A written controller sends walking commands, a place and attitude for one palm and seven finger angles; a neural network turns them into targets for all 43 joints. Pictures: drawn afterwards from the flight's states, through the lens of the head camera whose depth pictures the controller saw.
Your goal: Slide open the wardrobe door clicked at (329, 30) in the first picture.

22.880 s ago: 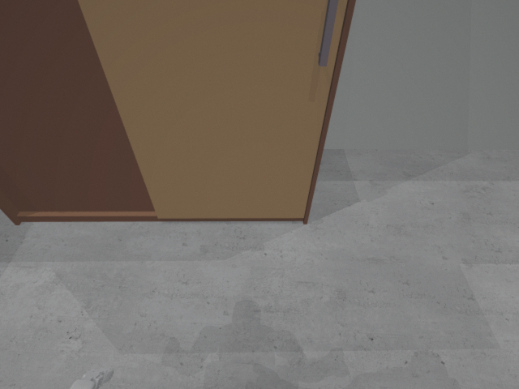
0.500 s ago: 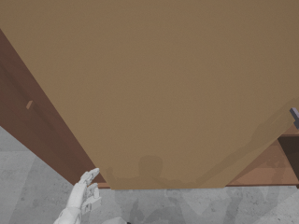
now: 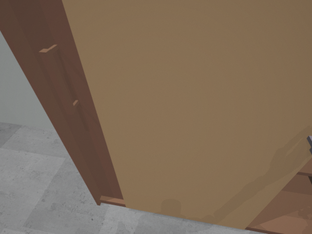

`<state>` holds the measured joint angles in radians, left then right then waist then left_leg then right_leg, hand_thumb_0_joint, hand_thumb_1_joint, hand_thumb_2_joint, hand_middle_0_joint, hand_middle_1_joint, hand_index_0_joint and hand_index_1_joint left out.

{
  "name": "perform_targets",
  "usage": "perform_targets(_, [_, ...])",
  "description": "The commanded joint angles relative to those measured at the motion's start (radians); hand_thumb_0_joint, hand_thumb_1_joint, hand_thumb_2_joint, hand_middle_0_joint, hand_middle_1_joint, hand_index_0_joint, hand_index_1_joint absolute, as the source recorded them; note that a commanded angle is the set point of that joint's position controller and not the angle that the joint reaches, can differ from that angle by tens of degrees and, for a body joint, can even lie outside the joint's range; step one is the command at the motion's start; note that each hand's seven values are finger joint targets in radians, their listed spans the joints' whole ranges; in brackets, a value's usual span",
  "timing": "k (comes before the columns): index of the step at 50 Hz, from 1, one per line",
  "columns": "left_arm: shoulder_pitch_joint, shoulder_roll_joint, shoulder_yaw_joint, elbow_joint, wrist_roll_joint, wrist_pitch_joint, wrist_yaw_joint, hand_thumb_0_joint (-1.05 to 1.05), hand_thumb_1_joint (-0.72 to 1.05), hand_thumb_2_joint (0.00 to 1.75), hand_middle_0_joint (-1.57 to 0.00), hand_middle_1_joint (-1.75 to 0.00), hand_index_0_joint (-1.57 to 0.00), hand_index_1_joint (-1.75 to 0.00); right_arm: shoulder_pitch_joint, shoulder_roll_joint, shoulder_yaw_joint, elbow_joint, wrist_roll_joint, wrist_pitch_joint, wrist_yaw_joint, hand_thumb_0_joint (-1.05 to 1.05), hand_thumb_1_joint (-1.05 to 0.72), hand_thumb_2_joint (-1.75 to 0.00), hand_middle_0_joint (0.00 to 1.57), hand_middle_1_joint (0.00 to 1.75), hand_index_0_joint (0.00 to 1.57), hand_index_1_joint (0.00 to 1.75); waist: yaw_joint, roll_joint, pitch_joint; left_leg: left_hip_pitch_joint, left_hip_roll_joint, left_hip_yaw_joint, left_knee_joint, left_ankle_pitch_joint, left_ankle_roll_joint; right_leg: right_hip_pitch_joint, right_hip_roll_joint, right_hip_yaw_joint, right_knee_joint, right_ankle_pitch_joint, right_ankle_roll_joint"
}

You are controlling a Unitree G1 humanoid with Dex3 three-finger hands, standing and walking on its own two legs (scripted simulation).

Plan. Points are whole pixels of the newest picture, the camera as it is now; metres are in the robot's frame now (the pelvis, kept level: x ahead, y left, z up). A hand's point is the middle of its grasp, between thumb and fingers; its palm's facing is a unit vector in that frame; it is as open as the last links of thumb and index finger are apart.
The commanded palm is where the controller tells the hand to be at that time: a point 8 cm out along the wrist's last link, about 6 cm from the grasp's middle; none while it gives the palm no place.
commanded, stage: stop walking and hold the door there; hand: right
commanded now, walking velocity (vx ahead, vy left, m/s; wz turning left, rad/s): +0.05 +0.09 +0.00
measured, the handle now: out of the picture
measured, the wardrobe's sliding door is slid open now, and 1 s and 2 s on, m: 0.49 0.49 0.49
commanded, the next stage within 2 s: none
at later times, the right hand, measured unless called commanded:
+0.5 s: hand out of the picture +0.33 -0.36 +0.17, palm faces +0.64 +0.74 -0.21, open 6.5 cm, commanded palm +0.29 -0.38 +0.13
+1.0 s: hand out of the picture +0.33 -0.37 +0.16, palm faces +0.46 +0.85 -0.26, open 5.9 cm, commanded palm +0.29 -0.40 +0.13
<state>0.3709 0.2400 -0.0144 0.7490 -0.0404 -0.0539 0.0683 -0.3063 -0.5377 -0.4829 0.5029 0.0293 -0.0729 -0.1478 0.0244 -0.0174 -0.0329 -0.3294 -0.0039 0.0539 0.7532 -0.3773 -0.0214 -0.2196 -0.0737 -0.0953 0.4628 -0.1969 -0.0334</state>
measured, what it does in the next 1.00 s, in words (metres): steps to the right: left foot, then right foot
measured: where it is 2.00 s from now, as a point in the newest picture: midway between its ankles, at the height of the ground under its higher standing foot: outside the picture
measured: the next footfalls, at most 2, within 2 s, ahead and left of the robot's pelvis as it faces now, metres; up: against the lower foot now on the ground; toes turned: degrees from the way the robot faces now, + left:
left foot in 0.14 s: +0.01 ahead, +0.13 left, +0.00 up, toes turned +6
right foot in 0.90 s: +0.02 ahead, -0.18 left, +0.00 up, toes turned -8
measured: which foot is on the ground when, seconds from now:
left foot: up 0.00-0.12, down 0.14-0.92, up 0.94-1.00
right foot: down 0.00-0.68, up 0.70-0.88, down 0.90-1.00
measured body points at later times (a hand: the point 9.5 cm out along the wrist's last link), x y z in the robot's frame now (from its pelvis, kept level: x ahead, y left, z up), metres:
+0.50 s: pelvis -0.03 +0.01 -0.01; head -0.04 +0.01 +0.44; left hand +0.06 +0.31 -0.11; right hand +0.29 -0.40 +0.18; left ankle -0.03 +0.13 -0.74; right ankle +0.04 -0.09 -0.75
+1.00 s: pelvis -0.07 -0.08 -0.02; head -0.04 -0.06 +0.43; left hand +0.08 +0.19 -0.13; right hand +0.30 -0.42 +0.17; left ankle -0.06 +0.08 -0.71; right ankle -0.02 -0.17 -0.75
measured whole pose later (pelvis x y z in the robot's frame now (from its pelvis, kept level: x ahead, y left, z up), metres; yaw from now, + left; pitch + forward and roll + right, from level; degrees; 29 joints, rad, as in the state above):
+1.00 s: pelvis -0.07 -0.08 -0.02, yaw -1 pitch -2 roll +0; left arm 0.17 0.30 0.03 0.69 -0.05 -0.03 0.08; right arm -0.58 -0.48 -0.33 0.63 0.03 -0.16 -0.10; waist 0.01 -0.03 0.11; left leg -0.41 0.14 0.04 0.90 -0.52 -0.06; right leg -0.33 -0.01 -0.11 0.61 -0.25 -0.05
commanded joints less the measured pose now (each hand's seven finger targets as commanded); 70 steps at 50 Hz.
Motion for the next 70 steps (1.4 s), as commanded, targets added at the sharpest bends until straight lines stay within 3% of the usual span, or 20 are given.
perform_targets(1, [-0.149, 0.194, 0.049, -0.163, 0.013, -0.064, 0.017, 0.00, 0.90, 0.90, -0.20, -0.30, -0.20, -0.30, -0.282, -0.232, 0.060, -0.218, -0.018, -0.073, 0.036, 0.00, -0.90, -0.90, 0.45, 1.40, 0.45, 1.40, -0.011, -0.281, -0.103, -0.001, -0.009, 0.030, -0.184, 0.005, 0.000, 0.146, -0.196, 0.213, -0.187, 0.154, -0.043])
perform_targets(4, [-0.150, 0.207, 0.051, -0.160, 0.016, -0.066, 0.016, 0.00, 0.90, 0.90, -0.20, -0.30, -0.20, -0.30, -0.290, -0.312, -0.006, -0.195, -0.022, -0.071, 0.028, 0.00, -0.90, -0.90, 0.45, 1.40, 0.45, 1.40, -0.021, -0.205, -0.160, 0.114, 0.001, 0.022, -0.352, 0.112, 0.006, 0.136, -0.187, 0.175, -0.115, 0.219, -0.020])
perform_targets(8, [-0.157, 0.195, 0.056, -0.165, 0.019, -0.062, 0.017, 0.00, 0.90, 0.90, -0.20, -0.30, -0.20, -0.30, -0.316, -0.382, -0.063, -0.105, -0.030, -0.071, 0.025, 0.00, -0.90, -0.90, 0.45, 1.40, 0.45, 1.40, -0.006, -0.064, -0.196, 0.169, 0.141, -0.094, -0.358, 0.369, 0.056, 0.046, -0.102, 0.055, 0.003, 0.137, 0.031])
perform_targets(10, [-0.143, 0.208, 0.066, -0.146, 0.005, -0.058, 0.022, 0.00, 0.90, 0.90, -0.20, -0.30, -0.20, -0.30, -0.322, -0.398, -0.093, -0.028, -0.020, -0.069, 0.024, 0.00, -0.90, -0.90, 0.45, 1.40, 0.45, 1.40, -0.018, -0.010, -0.215, 0.150, 0.110, -0.065, -0.336, 0.334, 0.036, 0.045, -0.090, 0.055, 0.006, 0.116, 0.031])
perform_targets(16, [-0.152, 0.212, 0.065, -0.142, -0.004, -0.043, 0.032, 0.00, 0.90, 0.90, -0.20, -0.30, -0.20, -0.30, -0.399, -0.349, -0.011, 0.102, -0.019, -0.074, 0.025, 0.00, -0.90, -0.90, 0.45, 1.40, 0.45, 1.40, -0.005, -0.077, -0.096, -0.027, 0.112, -0.096, -0.407, -0.008, 0.044, 0.046, -0.093, 0.089, -0.048, -0.138, 0.009])
perform_targets(28, [-0.129, 0.224, 0.072, -0.142, -0.010, -0.048, 0.043, 0.00, 0.90, 0.90, -0.20, -0.30, -0.20, -0.30, -0.435, -0.329, 0.017, 0.140, -0.030, -0.106, 0.028, 0.00, -0.90, -0.90, 0.45, 1.40, 0.45, 1.40, -0.018, -0.068, -0.145, 0.041, 0.091, -0.071, -0.338, 0.173, 0.029, 0.060, -0.110, 0.101, -0.057, 0.044, 0.003])
perform_targets(33, [-0.134, 0.221, 0.086, -0.139, -0.013, -0.023, 0.037, 0.00, 0.90, 0.90, -0.20, -0.30, -0.20, -0.30, -0.455, -0.370, 0.004, 0.168, -0.034, -0.105, 0.023, 0.00, -0.90, -0.90, 0.45, 1.40, 0.45, 1.40, -0.020, 0.058, -0.143, 0.102, 0.293, -0.214, -0.374, 0.474, 0.081, -0.027, -0.029, 0.033, 0.148, 0.106, 0.036])
perform_targets(38, [-0.165, 0.209, 0.086, -0.147, -0.021, -0.023, 0.024, 0.00, 0.90, 0.90, -0.20, -0.30, -0.20, -0.30, -0.451, -0.374, -0.019, 0.180, -0.035, -0.096, 0.038, 0.00, -0.90, -0.90, 0.45, 1.40, 0.45, 1.40, -0.049, 0.223, -0.091, 0.227, 0.466, -0.245, -0.333, 0.788, 0.163, -0.256, 0.018, 0.128, 0.382, -0.304, 0.045])
perform_targets(40, [-0.162, 0.199, 0.075, -0.133, -0.012, -0.024, 0.025, 0.00, 0.90, 0.90, -0.20, -0.30, -0.20, -0.30, -0.459, -0.376, -0.030, 0.167, -0.039, -0.101, 0.040, 0.00, -0.90, -0.90, 0.45, 1.40, 0.45, 1.40, -0.032, 0.251, -0.103, 0.175, 0.432, -0.146, -0.297, 0.765, 0.127, -0.166, 0.008, 0.107, 0.293, -0.246, 0.055])
perform_targets(43, [-0.196, 0.180, 0.069, -0.132, -0.009, -0.007, 0.031, 0.00, 0.90, 0.90, -0.20, -0.30, -0.20, -0.30, -0.481, -0.282, 0.055, 0.095, -0.026, -0.113, 0.047, 0.00, -0.90, -0.90, 0.45, 1.40, 0.45, 1.40, -0.010, 0.170, -0.108, 0.070, 0.349, -0.033, -0.206, 0.591, 0.056, 0.034, 0.035, 0.013, 0.042, 0.045, 0.077])
perform_targets(44, [-0.210, 0.189, 0.075, -0.140, -0.009, -0.008, 0.032, 0.00, 0.90, 0.90, -0.20, -0.30, -0.20, -0.30, -0.514, -0.261, 0.075, 0.031, -0.020, -0.125, 0.049, 0.00, -0.90, -0.90, 0.45, 1.40, 0.45, 1.40, -0.017, 0.082, -0.123, 0.040, 0.295, 0.003, -0.137, 0.492, 0.027, 0.075, -0.017, 0.026, -0.007, 0.192, 0.062])
perform_targets(46, [-0.221, 0.195, 0.078, -0.171, -0.017, -0.004, 0.029, 0.00, 0.90, 0.90, -0.20, -0.30, -0.20, -0.30, -0.573, -0.153, 0.174, -0.078, -0.004, -0.154, 0.063, 0.00, -0.90, -0.90, 0.45, 1.40, 0.45, 1.40, -0.016, -0.243, -0.154, -0.047, 0.113, 0.055, 0.127, -0.060, -0.038, 0.094, -0.218, 0.248, -0.041, 0.545, -0.078])
perform_targets(47, [-0.191, 0.172, 0.068, -0.178, -0.014, -0.009, 0.017, 0.00, 0.90, 0.90, -0.20, -0.30, -0.20, -0.30, -0.561, -0.133, 0.181, -0.080, -0.020, -0.165, 0.068, 0.00, -0.90, -0.90, 0.45, 1.40, 0.45, 1.40, -0.023, -0.284, -0.180, -0.090, 0.073, 0.052, 0.243, -0.255, -0.031, 0.126, -0.234, 0.251, -0.058, 0.641, -0.138])
perform_targets(51, [-0.158, 0.187, 0.077, -0.156, -0.018, -0.032, 0.017, 0.00, 0.90, 0.90, -0.20, -0.30, -0.20, -0.30, -0.615, -0.111, 0.197, -0.120, -0.001, -0.136, 0.066, 0.00, -0.90, -0.90, 0.45, 1.40, 0.45, 1.40, -0.001, -0.024, -0.264, -0.149, 0.051, -0.006, 0.307, -0.131, -0.029, 0.239, -0.247, 0.315, -0.028, 0.534, -0.160])
perform_targets(55, [-0.179, 0.163, 0.043, -0.160, -0.006, -0.037, 0.012, 0.00, 0.90, 0.90, -0.20, -0.30, -0.20, -0.30, -0.660, -0.101, 0.229, -0.091, -0.007, -0.094, 0.071, 0.00, -0.90, -0.90, 0.45, 1.40, 0.45, 1.40, -0.005, -0.146, -0.254, -0.055, 0.036, -0.017, 0.076, -0.100, -0.011, 0.194, -0.223, 0.291, -0.105, 0.194, -0.128])
perform_targets(59, [-0.185, 0.163, 0.024, -0.173, 0.007, -0.025, 0.014, 0.00, 0.90, 0.90, -0.20, -0.30, -0.20, -0.30, -0.717, -0.133, 0.210, -0.046, -0.007, -0.087, 0.071, 0.00, -0.90, -0.90, 0.45, 1.40, 0.45, 1.40, -0.025, -0.149, -0.245, 0.158, 0.011, 0.011, -0.273, -0.045, 0.030, 0.102, -0.194, 0.251, -0.136, -0.015, -0.064])
perform_targets(63, [-0.151, 0.164, 0.029, -0.179, 0.013, -0.014, 0.019, 0.00, 0.90, 0.90, -0.20, -0.30, -0.20, -0.30, -0.750, -0.166, 0.193, 0.029, -0.006, -0.079, 0.074, 0.00, -0.90, -0.90, 0.45, 1.40, 0.45, 1.40, -0.004, 0.151, -0.208, 0.223, 0.239, -0.230, -0.432, -0.019, 0.149, -0.053, -0.054, 0.068, 0.078, -0.079, 0.043])
perform_targets(64, [-0.154, 0.170, 0.033, -0.171, 0.003, -0.024, 0.021, 0.00, 0.90, 0.90, -0.20, -0.30, -0.20, -0.30, -0.762, -0.165, 0.187, 0.047, -0.007, -0.078, 0.072, 0.00, -0.90, -0.90, 0.45, 1.40, 0.45, 1.40, -0.006, 0.179, -0.186, 0.174, 0.238, -0.203, -0.402, 0.015, 0.136, -0.037, -0.041, 0.077, 0.099, -0.070, 0.034])
perform_targets(67, [-0.149, 0.187, 0.034, -0.154, 0.002, -0.026, 0.028, 0.00, 0.90, 0.90, -0.20, -0.30, -0.20, -0.30, -0.745, -0.116, 0.221, 0.080, -0.003, -0.076, 0.077, 0.00, -0.90, -0.90, 0.45, 1.40, 0.45, 1.40, -0.004, -0.023, -0.214, 0.085, 0.124, -0.067, -0.251, 0.110, 0.051, 0.120, -0.119, 0.153, -0.011, 0.082, -0.019])
perform_targets(70, [-0.149, 0.174, 0.022, -0.147, 0.010, -0.027, 0.029, 0.00, 0.90, 0.90, -0.20, -0.30, -0.20, -0.30, -0.770, -0.039, 0.279, 0.064, 0.009, -0.091, 0.082, 0.00, -0.90, -0.90, 0.45, 1.40, 0.45, 1.40, 0.001, -0.177, -0.191, -0.040, 0.017, -0.036, -0.080, -0.137, 0.027, 0.192, -0.282, 0.449, -0.211, -0.077, -0.087])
